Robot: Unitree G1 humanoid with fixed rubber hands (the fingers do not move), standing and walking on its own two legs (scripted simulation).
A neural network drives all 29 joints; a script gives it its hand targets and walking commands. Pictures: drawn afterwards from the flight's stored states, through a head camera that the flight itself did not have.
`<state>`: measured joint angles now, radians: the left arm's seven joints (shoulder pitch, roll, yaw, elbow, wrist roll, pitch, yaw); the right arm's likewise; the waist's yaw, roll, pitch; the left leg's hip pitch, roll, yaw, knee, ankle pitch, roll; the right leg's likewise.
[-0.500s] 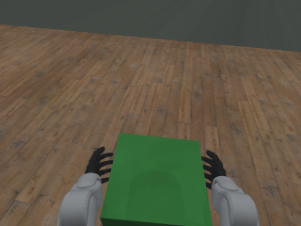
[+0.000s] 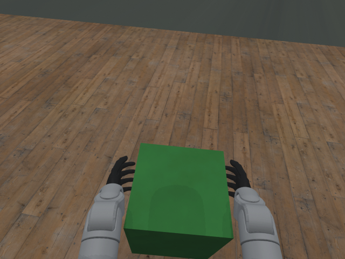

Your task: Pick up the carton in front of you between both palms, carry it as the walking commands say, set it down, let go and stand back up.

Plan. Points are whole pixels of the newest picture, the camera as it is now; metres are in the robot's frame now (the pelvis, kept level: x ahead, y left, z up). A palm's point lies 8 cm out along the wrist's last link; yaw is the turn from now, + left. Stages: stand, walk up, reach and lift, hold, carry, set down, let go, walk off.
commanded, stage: carry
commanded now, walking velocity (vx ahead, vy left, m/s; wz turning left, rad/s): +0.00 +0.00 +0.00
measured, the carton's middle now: (175, 204) +0.29 +0.00 -0.06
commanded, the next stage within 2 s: hold in 0.36 s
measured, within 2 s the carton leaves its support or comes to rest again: neither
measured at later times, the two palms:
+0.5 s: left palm (117, 191) +0.28 +0.14 +0.04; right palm (249, 195) +0.28 -0.16 +0.04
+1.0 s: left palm (119, 196) +0.26 +0.13 +0.05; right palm (260, 215) +0.23 -0.17 +0.05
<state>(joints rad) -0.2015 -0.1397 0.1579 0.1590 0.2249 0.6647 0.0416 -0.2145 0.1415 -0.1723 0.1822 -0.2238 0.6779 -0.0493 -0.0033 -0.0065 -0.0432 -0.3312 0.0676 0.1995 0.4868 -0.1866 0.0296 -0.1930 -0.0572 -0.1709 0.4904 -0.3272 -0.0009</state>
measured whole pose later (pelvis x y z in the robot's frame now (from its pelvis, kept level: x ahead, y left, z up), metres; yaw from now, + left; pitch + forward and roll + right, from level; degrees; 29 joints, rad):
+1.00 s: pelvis -0.05 +0.01 +0.00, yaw -6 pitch -9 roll +0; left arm -0.30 -0.16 0.24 0.27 0.32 0.71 -0.01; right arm -0.31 0.17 -0.27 0.34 -0.30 0.67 0.01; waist 0.00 -0.04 0.05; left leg -0.12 -0.01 0.00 0.39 -0.11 0.01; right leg -0.04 0.01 0.05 0.43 -0.23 -0.01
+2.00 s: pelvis -0.08 +0.01 -0.17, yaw -9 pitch +38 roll -2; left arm -0.75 0.00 0.38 0.68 0.23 0.18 -0.02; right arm -0.69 0.17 -0.45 0.60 -0.20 0.17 -0.13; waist 0.03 -0.06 -0.19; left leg -1.65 -0.01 -0.05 1.37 -0.39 -0.01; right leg -1.56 0.08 0.02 1.42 -0.53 0.01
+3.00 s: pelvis -0.12 +0.02 -0.39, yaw -13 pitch +40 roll -4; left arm -1.30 0.31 0.16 0.94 -0.02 0.18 0.04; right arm -1.21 -0.03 -0.31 0.80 0.07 0.16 -0.27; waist 0.07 -0.09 0.22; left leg -2.33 0.01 -0.05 2.10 -0.46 0.00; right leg -2.21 0.15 0.00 2.15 -0.64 0.07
